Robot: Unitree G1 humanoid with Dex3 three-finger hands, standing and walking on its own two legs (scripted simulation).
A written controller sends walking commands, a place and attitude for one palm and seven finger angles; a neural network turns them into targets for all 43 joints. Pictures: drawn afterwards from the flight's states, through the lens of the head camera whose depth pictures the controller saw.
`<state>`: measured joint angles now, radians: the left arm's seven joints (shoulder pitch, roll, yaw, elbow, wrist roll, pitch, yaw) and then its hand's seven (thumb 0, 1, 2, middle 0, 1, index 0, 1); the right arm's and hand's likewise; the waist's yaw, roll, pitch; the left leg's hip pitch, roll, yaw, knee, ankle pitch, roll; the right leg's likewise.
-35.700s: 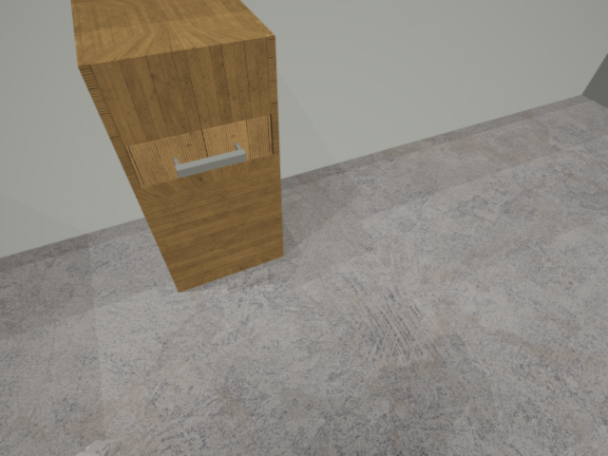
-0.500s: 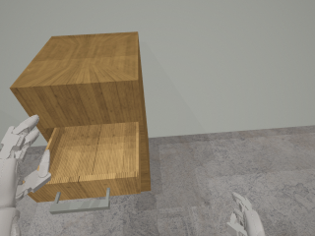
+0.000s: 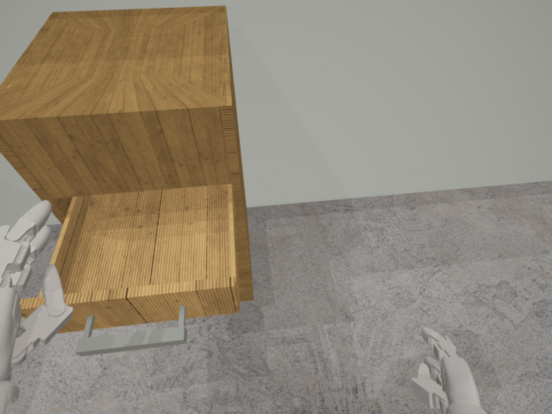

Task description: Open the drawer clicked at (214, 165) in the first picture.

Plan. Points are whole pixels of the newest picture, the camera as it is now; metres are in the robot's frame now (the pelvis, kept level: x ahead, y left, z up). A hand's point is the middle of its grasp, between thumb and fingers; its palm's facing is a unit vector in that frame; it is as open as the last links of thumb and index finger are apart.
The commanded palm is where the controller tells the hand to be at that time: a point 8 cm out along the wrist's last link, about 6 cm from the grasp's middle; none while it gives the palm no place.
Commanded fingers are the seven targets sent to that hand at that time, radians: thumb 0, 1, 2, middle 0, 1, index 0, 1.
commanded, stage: step back with the hand held close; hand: left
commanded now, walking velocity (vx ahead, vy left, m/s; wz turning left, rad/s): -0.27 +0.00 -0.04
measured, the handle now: (135, 328) +0.28 +0.29 -0.17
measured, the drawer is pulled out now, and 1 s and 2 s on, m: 0.25 0.25 0.25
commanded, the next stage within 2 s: stop stepping back and stand still in 1.14 s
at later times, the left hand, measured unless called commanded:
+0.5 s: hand (8, 400) +0.12 +0.23 +0.16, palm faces +0.36 -0.86 -0.37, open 7.4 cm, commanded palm +0.06 +0.28 +0.17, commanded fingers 0.00 0.90 0.90 -0.20 -0.30 -0.20 -0.30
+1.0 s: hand out of the picture +0.05 +0.19 +0.17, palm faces +0.24 -0.81 -0.53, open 7.4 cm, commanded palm -0.01 +0.23 +0.17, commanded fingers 0.00 0.90 0.90 -0.20 -0.30 -0.20 -0.30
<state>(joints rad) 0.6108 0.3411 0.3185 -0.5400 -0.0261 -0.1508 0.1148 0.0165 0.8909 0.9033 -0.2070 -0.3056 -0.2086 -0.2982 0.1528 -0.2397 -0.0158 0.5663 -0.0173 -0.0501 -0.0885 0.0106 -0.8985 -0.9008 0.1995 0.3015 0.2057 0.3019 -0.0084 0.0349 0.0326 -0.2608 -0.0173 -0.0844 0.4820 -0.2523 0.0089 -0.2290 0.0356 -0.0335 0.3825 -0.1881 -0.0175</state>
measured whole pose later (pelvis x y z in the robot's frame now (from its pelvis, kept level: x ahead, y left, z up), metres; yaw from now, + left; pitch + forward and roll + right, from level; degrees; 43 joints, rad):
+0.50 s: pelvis -0.07 +0.00 -0.01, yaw +0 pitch +1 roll -2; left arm 0.60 0.36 0.33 -0.63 -0.02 -0.20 0.15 0.02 0.89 0.90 -0.21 -0.31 -0.21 -0.30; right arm 0.21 -0.21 0.02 0.57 -0.01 -0.07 -0.07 0.01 -0.90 -0.90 0.20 0.30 0.21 0.30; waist 0.00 -0.03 -0.02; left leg -0.43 -0.02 -0.07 0.65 -0.34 0.01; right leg -0.38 0.03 -0.04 0.50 -0.14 -0.02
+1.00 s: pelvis -0.16 -0.04 +0.00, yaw -4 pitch +5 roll +1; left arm 0.68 0.45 0.41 -0.64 -0.04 -0.24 0.11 0.02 0.89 0.90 -0.21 -0.31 -0.21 -0.30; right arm 0.14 -0.18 0.03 0.63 0.02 -0.07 -0.06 0.01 -0.90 -0.90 0.20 0.30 0.21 0.30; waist 0.02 -0.07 -0.01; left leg -0.47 -0.03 0.02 0.73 -0.36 -0.01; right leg -0.14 0.08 0.05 0.38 -0.29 -0.07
